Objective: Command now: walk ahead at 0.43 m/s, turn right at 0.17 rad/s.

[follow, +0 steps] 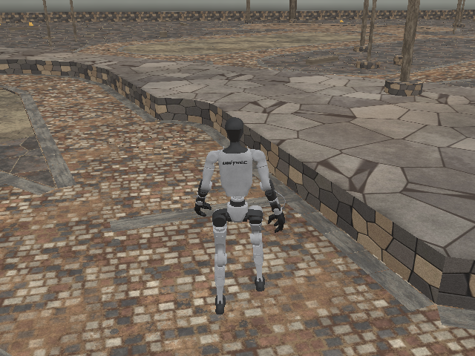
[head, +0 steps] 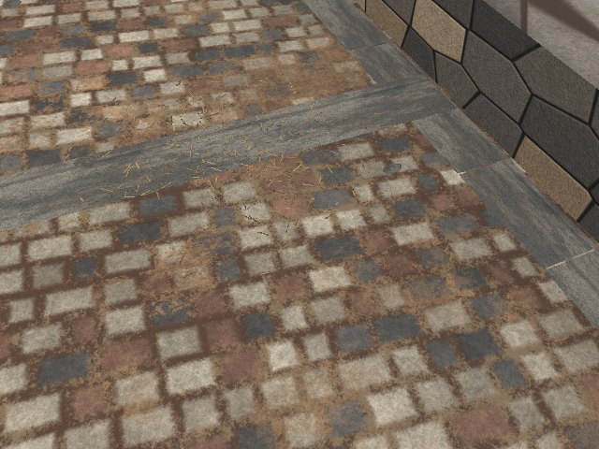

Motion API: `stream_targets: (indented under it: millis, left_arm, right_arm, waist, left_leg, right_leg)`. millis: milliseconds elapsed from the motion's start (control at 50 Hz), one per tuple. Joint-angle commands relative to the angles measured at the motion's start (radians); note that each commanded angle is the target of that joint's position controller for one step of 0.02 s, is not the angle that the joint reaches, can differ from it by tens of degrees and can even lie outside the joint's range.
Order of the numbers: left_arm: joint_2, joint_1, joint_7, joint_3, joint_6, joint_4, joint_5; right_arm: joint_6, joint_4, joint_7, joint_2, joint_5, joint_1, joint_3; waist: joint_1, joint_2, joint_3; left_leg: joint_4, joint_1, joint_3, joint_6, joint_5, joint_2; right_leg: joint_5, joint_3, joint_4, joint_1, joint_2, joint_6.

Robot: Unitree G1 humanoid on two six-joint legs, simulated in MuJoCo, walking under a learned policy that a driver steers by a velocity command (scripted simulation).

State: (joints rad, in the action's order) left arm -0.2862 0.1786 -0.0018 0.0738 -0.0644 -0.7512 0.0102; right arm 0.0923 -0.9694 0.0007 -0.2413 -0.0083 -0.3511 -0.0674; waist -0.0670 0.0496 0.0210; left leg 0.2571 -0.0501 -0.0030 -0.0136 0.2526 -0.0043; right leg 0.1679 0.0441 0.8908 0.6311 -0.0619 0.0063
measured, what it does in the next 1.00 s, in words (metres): walks ahead, turning left: right foot, then left foot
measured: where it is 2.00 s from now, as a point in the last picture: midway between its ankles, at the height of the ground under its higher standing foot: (151, 267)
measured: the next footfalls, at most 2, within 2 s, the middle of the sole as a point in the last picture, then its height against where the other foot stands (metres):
right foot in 0.18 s outside the picture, level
left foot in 0.74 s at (234, 440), level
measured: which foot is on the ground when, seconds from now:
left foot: down 0.00-0.20, up 0.22-0.72, down 0.74-1.00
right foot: up 0.00-0.16, down 0.18-0.76, up 0.78-1.00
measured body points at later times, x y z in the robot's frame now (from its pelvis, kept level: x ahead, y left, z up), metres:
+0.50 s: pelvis +0.25 -0.07 +0.00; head +0.26 -0.07 +0.45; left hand +0.26 +0.21 -0.12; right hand +0.41 -0.33 -0.12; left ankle +0.36 +0.12 -0.67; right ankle +0.21 -0.16 -0.75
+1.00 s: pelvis +0.52 +0.04 +0.00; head +0.55 +0.06 +0.45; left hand +0.59 +0.36 -0.09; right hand +0.71 -0.19 -0.11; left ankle +0.49 +0.09 -0.75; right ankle +0.68 -0.12 -0.67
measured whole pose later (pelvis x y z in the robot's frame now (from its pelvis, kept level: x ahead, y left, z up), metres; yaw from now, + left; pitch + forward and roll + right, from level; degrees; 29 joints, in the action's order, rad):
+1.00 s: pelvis +0.52 +0.04 +0.00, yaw +24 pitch +2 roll +0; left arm -0.30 0.10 -0.01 0.06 -0.10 -0.71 -0.01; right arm 0.06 -0.75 0.01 -0.27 -0.01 -0.30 -0.07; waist -0.04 0.03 -0.04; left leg 0.35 -0.20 0.07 -0.11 0.17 -0.12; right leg 0.21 0.08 0.96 0.66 -0.12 -0.05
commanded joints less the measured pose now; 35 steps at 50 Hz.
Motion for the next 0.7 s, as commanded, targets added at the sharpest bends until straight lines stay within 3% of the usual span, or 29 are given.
stream_targets:
  millis: [20,80,120,160,180,200,220,240,260,280,300,340,380,480,540,620,660,700]
  left_arm:
    - [-0.001,-0.185,0.013,-0.015,-0.025,0.125,0.005]
    - [-0.018,-0.227,0.028,-0.015,-0.023,0.148,0.016]
    - [-0.041,-0.224,0.036,-0.008,-0.023,0.161,0.020]
    - [-0.088,-0.098,0.034,0.017,-0.022,0.131,0.014]
    - [-0.131,0.056,0.026,0.042,-0.019,0.084,0.012]
    - [-0.207,0.255,0.010,0.065,-0.014,0.054,-0.003]
    - [-0.268,0.295,0.014,0.069,-0.011,0.039,-0.014]
    - [-0.167,0.283,0.018,0.044,-0.016,0.041,-0.016]
    - [-0.131,0.205,0.017,0.028,-0.022,0.045,-0.011]
    - [-0.102,0.133,0.020,0.018,-0.026,0.050,-0.011]
    - [-0.078,0.080,0.024,0.013,-0.032,0.050,-0.014]
    - [-0.051,0.032,0.027,0.010,-0.049,0.038,-0.021]
    - [-0.055,0.031,0.023,0.015,-0.062,0.016,-0.021]
    - [-0.081,0.059,0.002,0.024,-0.064,-0.024,-0.029]
    - [-0.106,0.093,-0.010,0.031,-0.058,-0.042,-0.020]
    - [-0.128,0.167,-0.015,0.039,-0.029,-0.076,-0.005]
    - [-0.148,0.163,-0.019,0.043,-0.011,-0.078,0.001]
    - [-0.182,0.148,-0.027,0.050,0.006,-0.070,0.005]
  right_arm:
    - [0.008,0.054,-0.003,-0.177,-0.007,0.020,-0.026]
    - [0.001,0.044,0.001,-0.203,-0.018,-0.027,-0.027]
    - [-0.006,0.038,0.002,-0.211,-0.026,-0.033,-0.028]
    - [-0.015,0.041,-0.001,-0.224,-0.029,-0.012,-0.029]
    - [-0.017,0.042,-0.002,-0.201,-0.025,-0.022,-0.020]
    - [-0.012,0.075,0.000,-0.149,0.002,-0.012,0.003]
    - [0.007,0.091,0.002,-0.022,-0.007,-0.119,0.038]
    - [0.019,0.078,0.004,-0.150,-0.037,-0.059,0.004]
    - [0.023,0.108,0.005,-0.186,-0.052,0.014,-0.009]
    - [0.019,0.109,0.001,-0.172,-0.043,0.046,-0.008]
    - [0.010,0.107,-0.002,-0.156,-0.028,0.053,-0.012]
    - [-0.021,0.094,-0.001,-0.114,-0.028,0.015,-0.012]
    - [-0.042,0.103,-0.001,-0.088,-0.028,0.027,-0.011]
    - [-0.043,0.151,0.011,-0.085,-0.015,0.143,-0.013]
    - [-0.039,0.195,0.032,-0.068,-0.008,0.259,0.001]
    - [-0.036,0.269,0.058,-0.059,-0.013,0.377,0.012]
    - [-0.037,0.299,0.070,-0.073,-0.016,0.386,0.007]
    - [-0.042,0.306,0.072,-0.114,-0.022,0.311,-0.015]
  waist:
    - [-0.023,-0.170,-0.094]
    - [-0.033,-0.177,-0.100]
    - [-0.007,-0.187,-0.106]
    - [0.085,-0.182,-0.034]
    - [0.156,-0.152,0.059]
    - [0.236,-0.027,0.217]
    - [0.171,0.264,0.366]
    - [0.202,0.150,0.298]
    - [0.177,0.122,0.153]
    - [0.143,0.058,0.086]
    - [0.112,0.051,0.033]
    - [0.064,0.062,0.000]
    - [0.047,0.036,-0.035]
    - [0.058,0.001,-0.087]
    - [0.101,-0.024,-0.122]
    - [0.142,-0.032,-0.148]
    - [0.123,-0.010,-0.126]
    - [0.066,0.044,-0.042]
  left_leg:
    - [-0.127,-0.041,0.118,-0.159,-0.183,0.196]
    - [-0.111,-0.034,0.115,-0.158,-0.197,0.232]
    - [-0.085,0.004,0.124,-0.148,-0.257,0.269]
    - [0.068,0.012,0.073,-0.116,-0.551,0.253]
    - [0.259,-0.058,0.036,-0.090,-0.649,0.203]
    - [0.590,-0.285,0.003,-0.050,-0.394,0.149]
    - [0.915,-0.593,0.022,-0.008,0.288,-0.015]
    - [1.038,-0.674,0.142,-0.023,0.304,0.023]
    - [1.050,-0.727,0.123,-0.039,0.213,0.067]
    - [1.008,-0.686,0.105,-0.040,0.124,0.112]
    - [0.957,-0.651,0.104,-0.036,0.065,0.136]
    - [0.924,-0.566,0.107,-0.031,-0.002,0.156]
    - [0.898,-0.591,0.117,-0.021,-0.050,0.153]
    - [0.666,-0.669,0.129,-0.004,-0.284,0.125]
    - [0.516,-0.652,0.051,-0.012,-0.365,0.116]
    - [0.408,-0.717,-0.009,-0.044,-0.287,0.102]
    - [0.379,-0.669,-0.060,-0.071,-0.191,0.065]
    - [0.392,-0.516,-0.125,-0.110,-0.081,-0.012]
  right_leg:
    - [-0.099,-0.058,-0.177,0.036,-0.004,-0.014]
    - [-0.097,-0.081,-0.280,-0.053,0.018,-0.001]
    - [-0.067,-0.078,-0.329,-0.095,0.027,0.031]
    - [-0.062,-0.106,-0.387,-0.301,0.070,0.076]
    - [-0.062,-0.103,-0.400,-0.531,0.078,0.107]
    - [-0.034,0.123,-0.376,-0.853,-0.130,0.173]
    - [0.204,0.600,-0.536,-1.067,-0.375,0.303]
    - [0.273,0.633,-0.597,-0.980,-0.355,0.275]
    - [0.208,0.464,-0.607,-0.854,-0.322,0.232]
    - [0.120,0.342,-0.635,-0.723,-0.275,0.207]
    - [0.061,0.252,-0.671,-0.624,-0.237,0.192]
    - [-0.016,0.133,-0.735,-0.516,-0.198,0.178]
    - [-0.108,0.046,-0.767,-0.483,-0.192,0.180]
    - [-0.201,-0.110,-0.794,-0.510,-0.176,0.166]
    - [-0.221,-0.183,-0.808,-0.540,-0.181,0.151]
    - [-0.323,-0.227,-0.740,-0.709,-0.223,0.143]
    - [-0.540,-0.255,-0.659,-0.759,-0.232,0.128]
    - [-0.905,-0.274,-0.494,-0.783,-0.230,0.106]
Velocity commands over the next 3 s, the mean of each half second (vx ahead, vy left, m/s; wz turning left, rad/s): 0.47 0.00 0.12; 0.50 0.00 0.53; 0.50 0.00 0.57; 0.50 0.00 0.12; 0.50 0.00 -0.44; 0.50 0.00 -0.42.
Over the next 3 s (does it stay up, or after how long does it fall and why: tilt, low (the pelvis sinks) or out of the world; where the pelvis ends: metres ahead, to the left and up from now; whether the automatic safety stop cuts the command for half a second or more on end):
stays up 1.44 0.65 0.00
